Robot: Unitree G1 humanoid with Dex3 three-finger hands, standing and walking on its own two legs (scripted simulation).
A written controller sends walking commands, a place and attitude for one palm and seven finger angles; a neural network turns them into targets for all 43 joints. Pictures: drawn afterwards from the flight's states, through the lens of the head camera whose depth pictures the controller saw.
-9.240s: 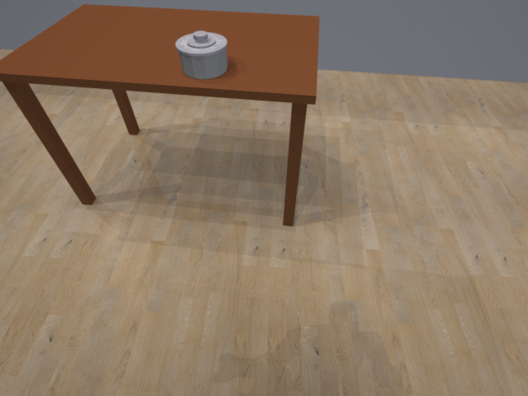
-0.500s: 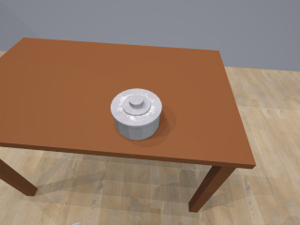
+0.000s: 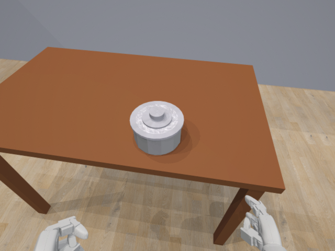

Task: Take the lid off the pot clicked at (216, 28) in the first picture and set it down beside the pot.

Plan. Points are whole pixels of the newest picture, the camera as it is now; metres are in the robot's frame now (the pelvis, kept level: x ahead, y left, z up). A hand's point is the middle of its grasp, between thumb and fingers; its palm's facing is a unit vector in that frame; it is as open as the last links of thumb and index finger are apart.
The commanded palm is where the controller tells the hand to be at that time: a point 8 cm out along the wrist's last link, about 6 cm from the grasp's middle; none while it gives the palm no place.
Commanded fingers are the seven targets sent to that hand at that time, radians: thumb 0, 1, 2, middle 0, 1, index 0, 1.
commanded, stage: lift the closed hand beside the body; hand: left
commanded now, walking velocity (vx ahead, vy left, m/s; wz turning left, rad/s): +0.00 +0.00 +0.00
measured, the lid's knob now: (156, 113) +0.48 +0.10 +0.06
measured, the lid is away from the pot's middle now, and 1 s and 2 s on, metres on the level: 0.00 0.00 0.00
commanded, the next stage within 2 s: raise the hand higher, near the body in 0.02 s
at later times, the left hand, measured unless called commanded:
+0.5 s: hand (76, 216) +0.17 +0.23 +0.03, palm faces +0.24 -0.89 -0.39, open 3.1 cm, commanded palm +0.13 +0.26 +0.07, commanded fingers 0.00 0.90 0.90 -1.30 -1.50 -1.30 -1.50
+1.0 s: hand (77, 185) +0.21 +0.22 +0.09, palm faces +0.28 -0.87 -0.40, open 3.1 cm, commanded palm +0.17 +0.25 +0.13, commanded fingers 0.00 0.88 0.89 -1.28 -1.49 -1.28 -1.49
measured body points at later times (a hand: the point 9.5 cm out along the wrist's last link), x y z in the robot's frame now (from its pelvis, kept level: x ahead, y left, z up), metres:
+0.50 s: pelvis +0.03 -0.01 +0.00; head +0.03 -0.02 +0.45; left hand +0.15 +0.27 +0.05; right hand +0.22 -0.24 -0.08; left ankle +0.06 +0.11 -0.74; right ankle -0.03 -0.11 -0.74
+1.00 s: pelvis +0.04 -0.01 +0.00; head +0.03 -0.04 +0.45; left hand +0.19 +0.26 +0.12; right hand +0.23 -0.22 -0.08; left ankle +0.06 +0.11 -0.74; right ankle -0.03 -0.11 -0.74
